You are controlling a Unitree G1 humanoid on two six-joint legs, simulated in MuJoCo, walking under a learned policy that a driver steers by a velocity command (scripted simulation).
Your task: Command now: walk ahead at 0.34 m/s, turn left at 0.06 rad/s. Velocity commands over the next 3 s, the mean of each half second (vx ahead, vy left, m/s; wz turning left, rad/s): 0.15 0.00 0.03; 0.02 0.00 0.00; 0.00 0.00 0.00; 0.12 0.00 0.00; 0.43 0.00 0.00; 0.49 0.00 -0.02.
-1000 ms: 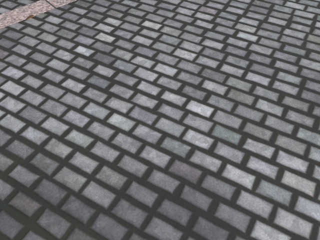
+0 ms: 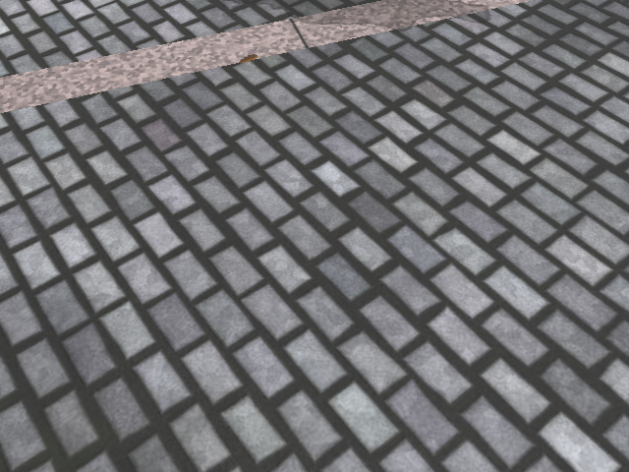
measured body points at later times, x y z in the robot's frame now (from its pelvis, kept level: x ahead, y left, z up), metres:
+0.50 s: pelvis +0.15 +0.03 -0.02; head +0.16 +0.03 +0.43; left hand +0.23 +0.30 -0.15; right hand +0.28 -0.21 -0.14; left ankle +0.22 +0.14 -0.75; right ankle +0.16 -0.11 -0.75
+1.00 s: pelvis +0.19 +0.01 -0.01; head +0.20 +0.01 +0.44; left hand +0.24 +0.26 -0.16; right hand +0.28 -0.25 -0.16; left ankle +0.22 +0.14 -0.75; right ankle +0.16 -0.11 -0.75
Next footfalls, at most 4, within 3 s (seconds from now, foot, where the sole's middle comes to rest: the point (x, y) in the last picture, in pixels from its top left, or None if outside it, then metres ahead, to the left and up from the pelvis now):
0.18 left None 0.26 0.14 -0.78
0.46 right None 0.20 -0.11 -0.78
2.44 right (402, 398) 0.65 -0.11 -0.78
3.00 left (305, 277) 0.97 0.13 -0.78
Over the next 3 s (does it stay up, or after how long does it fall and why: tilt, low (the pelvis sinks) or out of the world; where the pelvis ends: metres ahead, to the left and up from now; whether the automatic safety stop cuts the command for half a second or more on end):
stays up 0.79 0.02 -0.03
